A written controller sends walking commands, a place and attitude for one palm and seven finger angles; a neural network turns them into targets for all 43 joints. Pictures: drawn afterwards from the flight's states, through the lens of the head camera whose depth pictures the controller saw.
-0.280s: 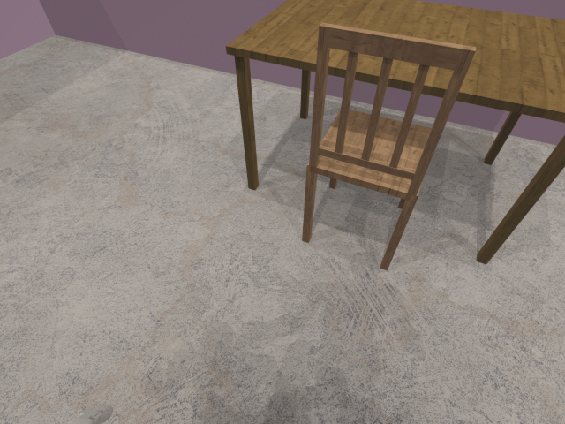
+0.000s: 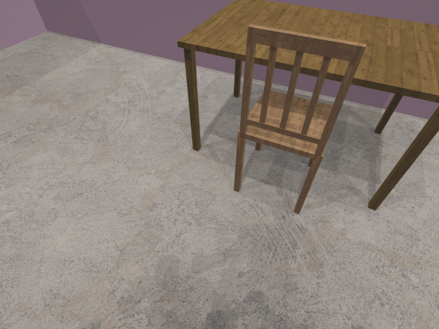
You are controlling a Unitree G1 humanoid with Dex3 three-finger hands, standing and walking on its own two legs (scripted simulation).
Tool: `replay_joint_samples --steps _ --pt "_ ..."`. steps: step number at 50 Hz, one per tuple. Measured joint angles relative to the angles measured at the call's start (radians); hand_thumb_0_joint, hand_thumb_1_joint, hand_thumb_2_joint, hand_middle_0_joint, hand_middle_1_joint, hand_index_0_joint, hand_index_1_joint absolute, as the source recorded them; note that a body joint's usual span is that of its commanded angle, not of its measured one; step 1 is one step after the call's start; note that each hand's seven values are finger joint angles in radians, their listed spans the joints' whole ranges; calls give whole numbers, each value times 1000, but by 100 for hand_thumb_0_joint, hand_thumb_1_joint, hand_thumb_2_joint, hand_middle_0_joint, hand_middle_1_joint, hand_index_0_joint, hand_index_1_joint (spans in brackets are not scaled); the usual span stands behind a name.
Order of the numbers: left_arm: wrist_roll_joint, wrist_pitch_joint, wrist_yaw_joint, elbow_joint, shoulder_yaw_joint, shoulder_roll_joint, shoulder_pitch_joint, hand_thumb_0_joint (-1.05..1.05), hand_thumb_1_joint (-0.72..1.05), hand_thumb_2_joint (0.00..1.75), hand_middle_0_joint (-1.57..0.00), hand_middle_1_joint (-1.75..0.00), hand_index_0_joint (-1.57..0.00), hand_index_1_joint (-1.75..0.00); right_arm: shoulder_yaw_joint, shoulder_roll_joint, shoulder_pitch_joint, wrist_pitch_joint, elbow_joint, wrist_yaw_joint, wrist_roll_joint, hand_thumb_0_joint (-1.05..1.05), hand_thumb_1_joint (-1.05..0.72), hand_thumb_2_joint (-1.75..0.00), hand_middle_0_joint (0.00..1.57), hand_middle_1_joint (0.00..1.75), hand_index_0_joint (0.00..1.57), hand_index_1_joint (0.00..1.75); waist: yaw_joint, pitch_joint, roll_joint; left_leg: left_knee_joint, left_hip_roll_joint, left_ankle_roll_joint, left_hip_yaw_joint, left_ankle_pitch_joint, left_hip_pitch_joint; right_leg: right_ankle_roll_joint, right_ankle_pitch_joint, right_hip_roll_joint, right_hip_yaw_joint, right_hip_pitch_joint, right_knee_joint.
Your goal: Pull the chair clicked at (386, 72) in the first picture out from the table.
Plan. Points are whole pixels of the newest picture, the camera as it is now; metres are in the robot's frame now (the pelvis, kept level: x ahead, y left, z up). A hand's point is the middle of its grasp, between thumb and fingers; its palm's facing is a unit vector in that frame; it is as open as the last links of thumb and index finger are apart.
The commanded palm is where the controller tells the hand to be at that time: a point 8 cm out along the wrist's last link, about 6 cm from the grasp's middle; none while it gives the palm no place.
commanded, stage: stand and wait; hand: left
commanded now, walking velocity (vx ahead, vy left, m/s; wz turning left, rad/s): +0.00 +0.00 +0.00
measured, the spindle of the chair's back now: (290, 93) +0.94 -0.21 -0.07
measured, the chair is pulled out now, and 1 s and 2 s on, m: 0.00 0.00 0.00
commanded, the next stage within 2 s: look at it before walking up in 0.54 s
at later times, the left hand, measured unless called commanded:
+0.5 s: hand out of the picture +0.06 +0.24 -0.15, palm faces -0.02 -0.94 -0.35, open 7.4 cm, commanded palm none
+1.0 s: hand out of the picture +0.07 +0.23 -0.15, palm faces -0.02 -0.94 -0.34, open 7.4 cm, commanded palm none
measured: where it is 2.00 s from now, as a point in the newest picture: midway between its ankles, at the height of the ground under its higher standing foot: outside the picture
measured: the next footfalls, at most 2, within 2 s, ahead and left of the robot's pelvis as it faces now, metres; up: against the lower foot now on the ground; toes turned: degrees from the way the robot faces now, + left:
none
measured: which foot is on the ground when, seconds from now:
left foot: down 0.00-1.00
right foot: down 0.00-1.00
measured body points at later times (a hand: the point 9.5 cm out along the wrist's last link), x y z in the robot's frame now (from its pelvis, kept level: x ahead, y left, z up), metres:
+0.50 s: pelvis -0.01 -0.01 +0.00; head +0.00 -0.02 +0.45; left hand +0.06 +0.29 -0.12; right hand +0.06 -0.31 -0.13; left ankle -0.01 +0.11 -0.74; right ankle -0.01 -0.13 -0.74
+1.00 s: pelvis -0.01 -0.01 +0.01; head +0.00 -0.02 +0.46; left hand +0.07 +0.28 -0.12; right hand +0.07 -0.31 -0.13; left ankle -0.01 +0.11 -0.74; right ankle -0.01 -0.13 -0.74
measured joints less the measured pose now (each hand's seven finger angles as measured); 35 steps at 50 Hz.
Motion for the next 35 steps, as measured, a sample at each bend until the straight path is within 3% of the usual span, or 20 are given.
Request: replay_joint_samples --steps 35 --pt "-2 -9 1 74 11 11 6 1 90 90 -20 -30 -21 -29 0 -7 39 -1 97 -1 6 1 -90 -89 21 30 20 30 -7 9 5 -64 21 -19 -4 45 21 -17 46 20 -5 20 -63"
